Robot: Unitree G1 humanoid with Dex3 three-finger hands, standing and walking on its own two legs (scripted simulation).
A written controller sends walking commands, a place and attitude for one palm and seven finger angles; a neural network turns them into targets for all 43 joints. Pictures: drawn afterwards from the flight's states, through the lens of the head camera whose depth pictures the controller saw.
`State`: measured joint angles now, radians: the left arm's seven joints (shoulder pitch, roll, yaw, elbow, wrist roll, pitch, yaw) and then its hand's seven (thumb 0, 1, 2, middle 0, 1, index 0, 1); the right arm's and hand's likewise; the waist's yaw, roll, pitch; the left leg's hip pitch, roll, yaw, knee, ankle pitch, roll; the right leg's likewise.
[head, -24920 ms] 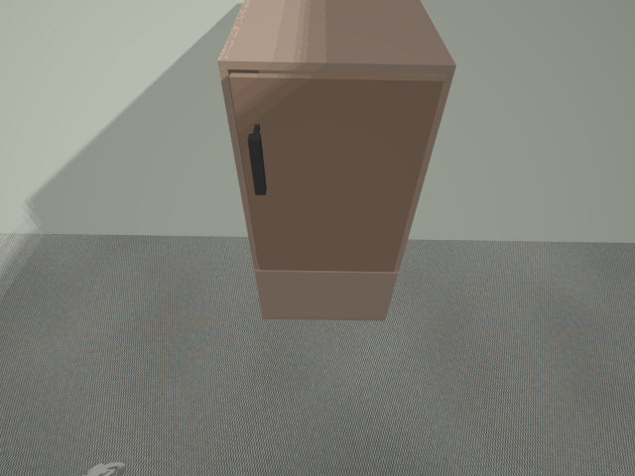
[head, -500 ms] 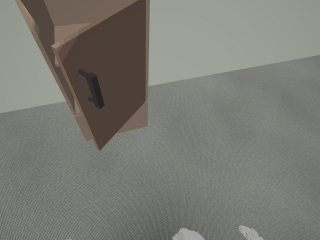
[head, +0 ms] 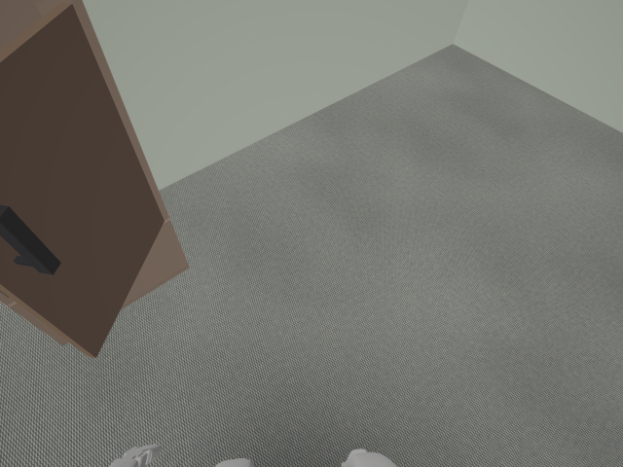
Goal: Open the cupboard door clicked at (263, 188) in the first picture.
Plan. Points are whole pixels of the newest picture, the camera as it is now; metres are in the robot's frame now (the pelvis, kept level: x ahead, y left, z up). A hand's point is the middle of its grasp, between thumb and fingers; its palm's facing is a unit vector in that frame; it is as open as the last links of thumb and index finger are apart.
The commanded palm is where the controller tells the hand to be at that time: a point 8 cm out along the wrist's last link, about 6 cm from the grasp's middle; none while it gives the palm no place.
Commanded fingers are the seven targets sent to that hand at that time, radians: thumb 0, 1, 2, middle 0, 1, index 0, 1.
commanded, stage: walk to a spot facing it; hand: left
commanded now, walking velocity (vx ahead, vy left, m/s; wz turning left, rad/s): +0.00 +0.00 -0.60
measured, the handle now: (11, 240) +0.40 +0.46 -0.01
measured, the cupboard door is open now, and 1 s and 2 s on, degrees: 40 40 40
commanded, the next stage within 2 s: turn to face it in 1.86 s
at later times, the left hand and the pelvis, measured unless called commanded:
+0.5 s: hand (210, 463) +0.14 +0.14 -0.15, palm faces -0.26 -0.94 -0.22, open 7.4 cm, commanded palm none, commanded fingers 0.00 0.90 0.90 -0.20 -0.30 -0.20 -0.30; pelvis +0.03 -0.04 +0.02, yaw -18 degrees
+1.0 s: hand (359, 291) +0.42 -0.08 -0.15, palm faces -0.61 -0.76 -0.21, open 7.4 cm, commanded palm none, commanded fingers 0.00 0.90 0.90 -0.20 -0.30 -0.20 -0.30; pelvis +0.16 -0.13 -0.01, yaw -35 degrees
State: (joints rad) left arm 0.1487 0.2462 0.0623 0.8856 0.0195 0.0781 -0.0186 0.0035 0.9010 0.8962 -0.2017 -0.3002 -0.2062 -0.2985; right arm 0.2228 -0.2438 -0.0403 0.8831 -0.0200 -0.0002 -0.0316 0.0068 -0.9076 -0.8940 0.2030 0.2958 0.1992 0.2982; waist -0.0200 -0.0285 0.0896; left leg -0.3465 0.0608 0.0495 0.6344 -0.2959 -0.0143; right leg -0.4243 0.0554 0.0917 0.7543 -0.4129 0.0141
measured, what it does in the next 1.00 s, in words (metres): walks ahead, turning right: right foot, then left foot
